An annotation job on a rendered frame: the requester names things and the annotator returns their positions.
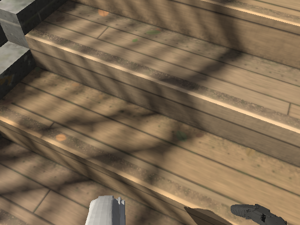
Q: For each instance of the robot left thigh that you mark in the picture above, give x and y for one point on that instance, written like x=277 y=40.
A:
x=106 y=210

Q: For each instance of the robot right hand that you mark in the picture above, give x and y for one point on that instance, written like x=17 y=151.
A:
x=257 y=213

